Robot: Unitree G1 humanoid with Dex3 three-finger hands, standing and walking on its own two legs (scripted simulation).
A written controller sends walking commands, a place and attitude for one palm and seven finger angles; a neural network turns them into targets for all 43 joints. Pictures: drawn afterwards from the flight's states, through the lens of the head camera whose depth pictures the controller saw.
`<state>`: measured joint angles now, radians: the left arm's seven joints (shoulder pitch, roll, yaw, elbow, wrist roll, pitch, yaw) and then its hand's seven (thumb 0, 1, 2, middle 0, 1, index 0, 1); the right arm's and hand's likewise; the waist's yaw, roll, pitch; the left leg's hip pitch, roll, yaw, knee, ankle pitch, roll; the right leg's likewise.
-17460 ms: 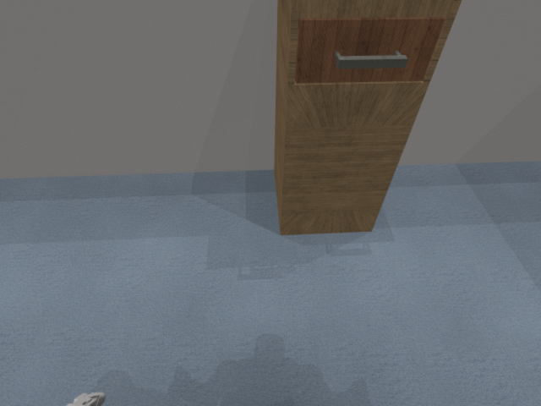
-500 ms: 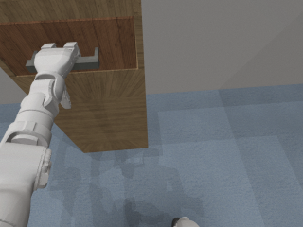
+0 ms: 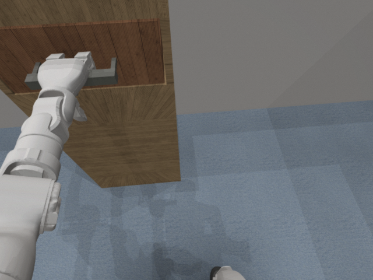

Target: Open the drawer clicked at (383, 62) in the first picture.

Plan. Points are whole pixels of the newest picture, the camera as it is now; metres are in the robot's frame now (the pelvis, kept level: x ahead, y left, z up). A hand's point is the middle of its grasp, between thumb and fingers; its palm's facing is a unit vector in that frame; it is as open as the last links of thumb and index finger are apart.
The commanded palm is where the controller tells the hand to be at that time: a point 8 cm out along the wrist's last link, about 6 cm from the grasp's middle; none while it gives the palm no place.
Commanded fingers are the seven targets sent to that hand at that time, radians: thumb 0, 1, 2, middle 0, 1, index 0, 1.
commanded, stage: close the thumb around the handle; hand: left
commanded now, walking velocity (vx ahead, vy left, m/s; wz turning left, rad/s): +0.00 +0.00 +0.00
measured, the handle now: (74, 71) +0.55 +0.22 +0.10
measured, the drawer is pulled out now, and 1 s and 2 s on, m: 0.00 0.03 0.17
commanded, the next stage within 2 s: pull the drawer open in 0.42 s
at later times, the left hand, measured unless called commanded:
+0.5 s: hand (76, 94) +0.51 +0.22 +0.08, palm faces -0.04 +0.00 -1.00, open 5.7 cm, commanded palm +0.49 +0.22 +0.13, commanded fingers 0.00 0.90 0.90 -0.40 -1.35 -0.40 -1.35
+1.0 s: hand (75, 106) +0.48 +0.22 +0.07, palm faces +0.00 -0.02 -1.00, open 5.6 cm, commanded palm +0.43 +0.23 +0.13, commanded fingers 0.00 0.90 0.90 -0.40 -1.35 -0.40 -1.35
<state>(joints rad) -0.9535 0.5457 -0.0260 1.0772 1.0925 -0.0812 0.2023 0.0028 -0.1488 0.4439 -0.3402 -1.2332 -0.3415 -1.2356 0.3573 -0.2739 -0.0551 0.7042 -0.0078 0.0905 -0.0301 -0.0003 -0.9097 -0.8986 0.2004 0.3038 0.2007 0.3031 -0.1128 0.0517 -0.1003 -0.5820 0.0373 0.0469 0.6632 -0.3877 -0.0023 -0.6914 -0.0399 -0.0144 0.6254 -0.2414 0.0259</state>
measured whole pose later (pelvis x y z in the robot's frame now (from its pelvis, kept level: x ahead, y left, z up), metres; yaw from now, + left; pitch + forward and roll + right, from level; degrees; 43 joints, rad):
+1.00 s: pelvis +0.01 +0.00 +0.01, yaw -1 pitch +15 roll +0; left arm -0.69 0.48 -0.02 0.81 1.05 -0.06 0.21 0.01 0.72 0.83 -0.34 -1.35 -0.38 -1.35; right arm 0.33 -0.27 -0.06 0.67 0.01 0.11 -0.01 0.00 -0.91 -0.90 0.20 0.30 0.20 0.30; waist -0.07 0.06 -0.11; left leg -0.47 0.03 0.07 0.60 -0.38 0.00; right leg -0.60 -0.04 0.01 0.58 -0.24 0.03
